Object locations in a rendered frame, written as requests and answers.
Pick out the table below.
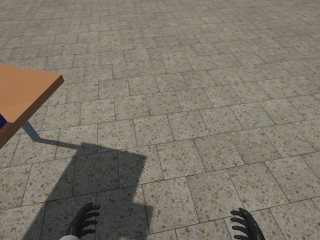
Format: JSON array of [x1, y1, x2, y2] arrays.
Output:
[[0, 64, 64, 149]]

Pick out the robot left hand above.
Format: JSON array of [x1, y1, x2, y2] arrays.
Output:
[[65, 202, 100, 239]]

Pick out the robot right hand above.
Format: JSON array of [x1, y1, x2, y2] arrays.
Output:
[[230, 207, 266, 240]]

